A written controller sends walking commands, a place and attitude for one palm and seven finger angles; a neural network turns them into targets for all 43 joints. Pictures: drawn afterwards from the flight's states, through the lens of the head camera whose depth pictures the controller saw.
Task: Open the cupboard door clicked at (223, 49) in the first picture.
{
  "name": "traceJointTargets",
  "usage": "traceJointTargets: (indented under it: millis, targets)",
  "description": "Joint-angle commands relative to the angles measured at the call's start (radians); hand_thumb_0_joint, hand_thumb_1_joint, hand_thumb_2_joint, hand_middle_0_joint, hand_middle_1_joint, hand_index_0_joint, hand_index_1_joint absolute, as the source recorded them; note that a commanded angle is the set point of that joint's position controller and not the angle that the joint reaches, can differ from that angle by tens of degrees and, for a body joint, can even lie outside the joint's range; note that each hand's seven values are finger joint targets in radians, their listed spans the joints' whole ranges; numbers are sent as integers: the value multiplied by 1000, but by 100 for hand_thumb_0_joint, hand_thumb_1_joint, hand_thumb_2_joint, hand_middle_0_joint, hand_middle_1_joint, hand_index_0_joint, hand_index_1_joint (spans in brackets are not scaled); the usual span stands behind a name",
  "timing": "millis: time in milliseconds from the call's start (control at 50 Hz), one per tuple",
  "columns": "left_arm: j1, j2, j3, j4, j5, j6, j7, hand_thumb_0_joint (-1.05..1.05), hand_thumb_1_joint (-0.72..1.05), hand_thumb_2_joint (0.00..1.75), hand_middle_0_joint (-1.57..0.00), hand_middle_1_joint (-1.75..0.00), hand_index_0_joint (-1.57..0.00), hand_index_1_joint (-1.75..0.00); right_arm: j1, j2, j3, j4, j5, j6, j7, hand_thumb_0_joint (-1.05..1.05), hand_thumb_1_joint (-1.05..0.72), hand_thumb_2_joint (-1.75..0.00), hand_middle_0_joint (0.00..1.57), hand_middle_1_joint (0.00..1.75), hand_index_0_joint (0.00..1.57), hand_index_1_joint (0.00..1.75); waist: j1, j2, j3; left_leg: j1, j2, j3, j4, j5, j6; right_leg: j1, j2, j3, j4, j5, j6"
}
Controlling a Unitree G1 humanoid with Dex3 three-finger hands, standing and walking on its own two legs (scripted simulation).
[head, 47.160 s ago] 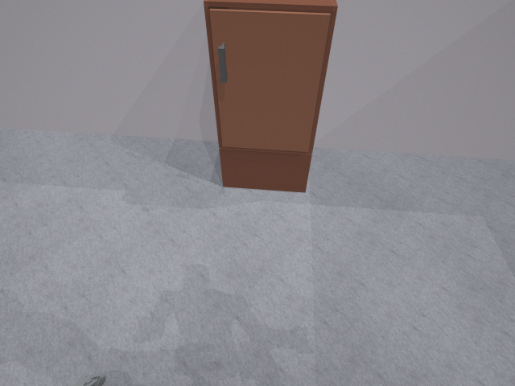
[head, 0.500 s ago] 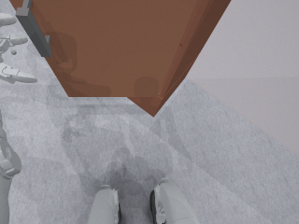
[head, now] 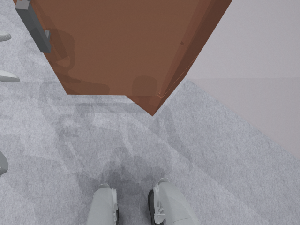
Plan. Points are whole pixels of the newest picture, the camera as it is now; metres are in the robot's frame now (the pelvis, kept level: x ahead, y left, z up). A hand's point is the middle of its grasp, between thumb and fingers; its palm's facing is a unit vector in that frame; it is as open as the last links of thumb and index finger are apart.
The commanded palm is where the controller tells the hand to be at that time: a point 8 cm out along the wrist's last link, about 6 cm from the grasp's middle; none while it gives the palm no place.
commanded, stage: move the hooked fingers beside the handle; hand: left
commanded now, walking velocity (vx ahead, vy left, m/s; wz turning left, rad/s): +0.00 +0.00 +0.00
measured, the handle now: (37, 23) +0.59 +0.24 +0.07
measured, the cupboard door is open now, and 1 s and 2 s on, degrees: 41 41 41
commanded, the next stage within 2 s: slide the fingers in behind the handle in 0.78 s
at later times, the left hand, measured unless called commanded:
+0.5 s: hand out of the picture +0.51 +0.30 +0.07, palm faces +0.03 -1.00 -0.03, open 14.0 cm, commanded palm +0.51 +0.33 +0.06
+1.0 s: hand out of the picture +0.51 +0.30 +0.07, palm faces +0.02 -1.00 -0.04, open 14.0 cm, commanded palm +0.50 +0.32 +0.06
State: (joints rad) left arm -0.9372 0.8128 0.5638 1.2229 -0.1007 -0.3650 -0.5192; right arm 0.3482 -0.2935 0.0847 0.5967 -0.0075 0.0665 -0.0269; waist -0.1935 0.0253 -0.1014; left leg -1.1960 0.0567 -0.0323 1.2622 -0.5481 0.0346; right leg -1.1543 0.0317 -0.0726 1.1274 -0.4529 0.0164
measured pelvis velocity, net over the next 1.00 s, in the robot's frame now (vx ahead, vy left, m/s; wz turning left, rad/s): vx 0.00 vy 0.00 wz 0.00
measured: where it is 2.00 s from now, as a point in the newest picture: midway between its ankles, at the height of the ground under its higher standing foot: (135, 223)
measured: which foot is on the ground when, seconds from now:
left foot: down 0.00-1.00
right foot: down 0.00-1.00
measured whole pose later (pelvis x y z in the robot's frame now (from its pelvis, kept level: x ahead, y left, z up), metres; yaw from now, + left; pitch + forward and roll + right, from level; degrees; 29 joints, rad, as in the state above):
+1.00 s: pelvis +0.00 +0.00 +0.00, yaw +0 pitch +28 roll -6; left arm -0.93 0.81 0.56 1.19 -0.11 -0.35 -0.54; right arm 0.36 -0.29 0.08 0.60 -0.01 0.07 -0.02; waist -0.19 0.03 -0.10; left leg -1.20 0.06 -0.03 1.26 -0.55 0.03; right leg -1.16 0.03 -0.07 1.12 -0.46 0.02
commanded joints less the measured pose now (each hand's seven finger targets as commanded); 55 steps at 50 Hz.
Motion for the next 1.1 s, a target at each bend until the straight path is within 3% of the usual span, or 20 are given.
traceJointTargets:
  millis: [0, 60, 160, 200, 300, 380, 420, 460, 500, 580, 620, 720, 760, 820, 840, 900, 920, 980, 1020, 1080]
  targets:
    - [-392, 304, 9, -206, -31, -55, -20, 0, -50, 30, -30, -120, -30, -120, 191, -211, -74, -28, 5, -7, -17, 0, -90, -90, 20, 30, 20, 30, -7, 238, -513, 483, -4, -67, -141, 470, -14, 152, 34, 9, -100, 225, -38]
    - [-409, 320, 18, -189, -38, -52, -28, 0, -50, 30, -30, -120, -30, -120, 188, -215, -72, -25, 5, -11, -22, 0, -90, -90, 20, 30, 20, 30, -18, 223, -510, 456, -3, -68, -129, 453, -9, 146, 33, 12, -94, 222, -37]
    - [-390, 341, 38, -236, -33, -52, -31, 0, -50, 30, -30, -120, -30, -120, 198, -215, -76, -27, 1, -10, -17, 0, -90, -90, 20, 30, 20, 30, 8, 281, -595, 532, -1, -80, -122, 549, -23, 135, 32, 4, -78, 248, -41]
    - [-391, 321, 24, -223, -33, -41, -26, 0, -50, 30, -30, -120, -30, -120, 197, -214, -75, -26, 2, -7, -15, 0, -90, -90, 20, 30, 20, 30, -4, 253, -555, 514, 1, -80, -126, 520, -21, 125, 34, 2, -86, 233, -38]
    - [-406, 342, 28, -194, -20, -20, -16, 0, -50, 30, -30, -120, -30, -120, 195, -216, -68, -32, 5, -6, -18, 0, -90, -90, 20, 30, 20, 30, -11, 230, -509, 458, -2, -78, -135, 459, -13, 130, 34, 1, -89, 208, -38]
    - [-446, 336, 23, -269, -15, -48, 0, 0, -50, 30, -30, -120, -30, -120, 205, -214, -74, -21, -4, -10, -15, 0, -90, -90, 20, 30, 20, 30, -3, 319, -582, 578, 5, -104, -136, 550, -42, 77, 33, -9, -80, 208, -43]
    - [-422, 331, 32, -267, -24, -54, 0, 0, -50, 30, -30, -120, -30, -120, 215, -217, -77, -22, -5, -9, -14, 0, -90, -90, 20, 30, 20, 30, -4, 293, -594, 599, 7, -112, -137, 585, -43, 76, 34, -12, -80, 215, -44]
    - [-418, 308, 16, -210, -25, -33, -3, 0, -50, 30, -30, -120, -30, -120, 209, -216, -73, -16, -1, -5, -14, 0, -90, -90, 20, 30, 20, 30, -22, 240, -534, 538, 7, -100, -137, 534, -30, 90, 34, -10, -91, 218, -38]
    - [-406, 318, 13, -188, -14, -12, -4, 0, -50, 30, -30, -120, -30, -120, 211, -214, -69, -24, 1, -2, -15, 0, -90, -90, 20, 30, 20, 30, -12, 247, -520, 500, 1, -90, -145, 493, -22, 115, 33, -6, -94, 210, -38]
    - [-370, 337, 33, -223, -9, -16, 1, 0, -50, 30, -30, -120, -30, -120, 216, -212, -72, -33, -2, 0, -13, 0, -90, -90, 20, 30, 20, 30, 7, 261, -564, 529, 2, -87, -141, 559, -28, 133, 33, -5, -89, 243, -39]
    - [-383, 317, 28, -234, -19, -31, 8, 0, -50, 30, -30, -120, -30, -120, 218, -205, -73, -31, -3, 0, -12, 0, -90, -90, 20, 30, 20, 30, -3, 255, -550, 534, 3, -87, -137, 577, -26, 125, 36, -4, -89, 255, -40]
    - [-371, 373, 77, -237, -27, -44, 4, 0, -50, 30, -30, -120, -30, -120, 211, -210, -75, -34, -2, -5, -11, 0, -90, -90, 20, 30, 20, 30, 9, 233, -558, 476, -3, -69, -134, 538, -15, 198, 36, 9, -88, 280, -41]
    - [-374, 363, 61, -232, -20, -42, 0, 0, -50, 30, -30, -120, -30, -120, 209, -208, -75, -28, 0, -4, -10, 0, -90, -90, 20, 30, 20, 30, 3, 257, -548, 489, -1, -65, -133, 541, -17, 179, 35, 8, -91, 279, -36]
    - [-333, 367, 70, -220, -24, -37, -9, 0, -50, 30, -30, -120, -30, -120, 210, -209, -76, -35, 2, -4, -11, 0, -90, -90, 20, 30, 20, 30, 13, 235, -544, 478, -3, -63, -135, 549, -13, 204, 38, 11, -91, 293, -39]
    - [-338, 342, 46, -236, -26, -38, -16, 0, -50, 30, -30, -120, -30, -120, 208, -208, -76, -34, 4, -2, -10, 0, -90, -90, 20, 30, 20, 30, 10, 263, -558, 511, -1, -64, -136, 576, -17, 187, 35, 9, -93, 298, -37]
    - [-349, 296, 12, -223, -33, -34, -24, 0, -50, 30, -30, -120, -30, -120, 206, -206, -77, -26, 6, 2, -10, 0, -90, -90, 20, 30, 20, 30, -7, 236, -518, 505, 1, -66, -135, 540, -15, 156, 37, 6, -102, 272, -35]
    - [-378, 260, -8, -254, -46, -43, -29, 0, -50, 30, -30, -120, -30, -120, 208, -202, -79, -25, 3, -1, -11, 0, -90, -90, 20, 30, 20, 30, -14, 250, -530, 526, 0, -69, -134, 557, -14, 150, 37, 5, -100, 277, -37]
    - [-366, 284, 18, -270, -52, -47, -28, 0, -50, 30, -30, -120, -30, -120, 209, -208, -84, -22, 2, 0, -12, 0, -90, -90, 20, 30, 20, 30, 0, 240, -578, 538, -1, -74, -135, 566, -18, 165, 35, 4, -97, 279, -37]
    - [-375, 236, -11, -281, -59, -50, -21, 0, -50, 30, -30, -120, -30, -120, 209, -202, -85, -21, 1, -3, -10, 0, -90, -90, 20, 30, 20, 30, -6, 263, -566, 563, -2, -78, -137, 580, -21, 138, 33, 1, -98, 272, -40]
    - [-360, 238, -8, -250, -46, -39, 3, 0, -50, 30, -30, -120, -30, -120, 199, -203, -83, -22, 1, 0, -10, 0, -90, -90, 20, 30, 20, 30, -2, 227, -518, 518, -3, -75, -150, 502, -19, 143, 32, 2, -108, 233, -37]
